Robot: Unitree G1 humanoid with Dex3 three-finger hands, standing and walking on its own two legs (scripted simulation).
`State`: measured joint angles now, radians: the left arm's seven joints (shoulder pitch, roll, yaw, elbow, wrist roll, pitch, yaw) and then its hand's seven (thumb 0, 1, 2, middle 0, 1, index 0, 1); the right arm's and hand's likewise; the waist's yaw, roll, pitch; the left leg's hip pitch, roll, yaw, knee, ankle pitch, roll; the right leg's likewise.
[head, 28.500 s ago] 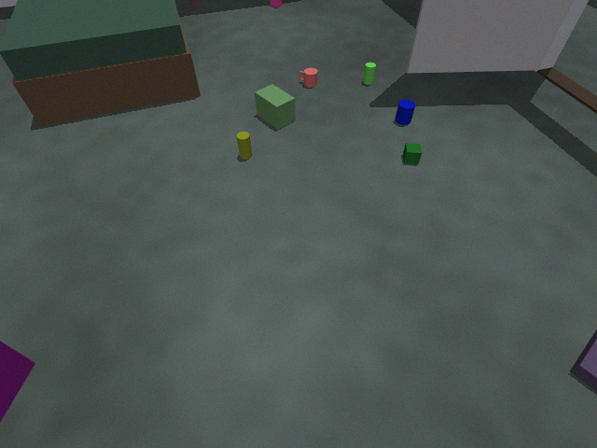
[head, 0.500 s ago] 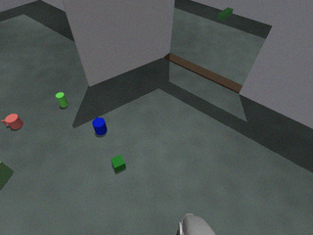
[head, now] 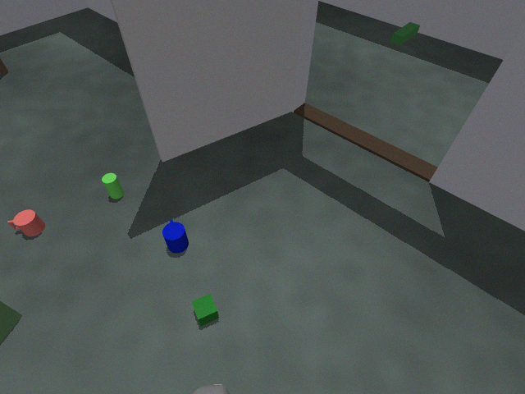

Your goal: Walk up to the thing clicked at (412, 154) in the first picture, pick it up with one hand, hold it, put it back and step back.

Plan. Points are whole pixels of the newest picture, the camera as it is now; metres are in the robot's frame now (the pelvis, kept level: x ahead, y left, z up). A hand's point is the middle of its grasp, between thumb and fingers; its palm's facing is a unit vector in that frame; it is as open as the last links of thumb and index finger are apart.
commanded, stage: walk up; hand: left
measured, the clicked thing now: (205, 309) +0.50 +0.22 -0.72
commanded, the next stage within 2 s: stand in 1.48 s
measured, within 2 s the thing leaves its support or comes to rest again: neither
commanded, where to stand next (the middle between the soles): +0.12 -0.03 m, yaw +2 degrees
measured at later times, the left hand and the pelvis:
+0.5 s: hand out of the picture +0.14 +0.25 -0.14, palm faces -0.03 -0.93 -0.37, open 7.4 cm; pelvis +0.06 -0.01 +0.01, yaw -1 degrees
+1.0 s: hand (134, 382) +0.16 +0.23 -0.13, palm faces -0.05 -0.94 -0.33, open 7.4 cm; pelvis +0.07 -0.02 +0.02, yaw -2 degrees
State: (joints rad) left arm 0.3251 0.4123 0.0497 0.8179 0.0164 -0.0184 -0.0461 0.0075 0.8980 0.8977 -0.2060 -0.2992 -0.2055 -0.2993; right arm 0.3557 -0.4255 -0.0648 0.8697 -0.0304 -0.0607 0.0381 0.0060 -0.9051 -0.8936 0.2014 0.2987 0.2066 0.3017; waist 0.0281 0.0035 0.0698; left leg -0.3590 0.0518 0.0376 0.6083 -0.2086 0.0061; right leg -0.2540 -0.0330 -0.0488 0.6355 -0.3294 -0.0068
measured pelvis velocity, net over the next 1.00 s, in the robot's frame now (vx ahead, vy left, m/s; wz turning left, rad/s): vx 0.07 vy -0.02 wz -0.03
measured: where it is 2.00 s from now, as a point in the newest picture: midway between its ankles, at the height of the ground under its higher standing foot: outside the picture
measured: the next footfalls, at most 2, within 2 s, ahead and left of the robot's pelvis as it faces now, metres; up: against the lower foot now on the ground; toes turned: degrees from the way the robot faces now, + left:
right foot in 0.28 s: +0.10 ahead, -0.15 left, +0.00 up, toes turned -2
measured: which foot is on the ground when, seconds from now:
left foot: down 0.00-1.00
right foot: down 0.00-0.00, up 0.02-0.26, down 0.28-1.00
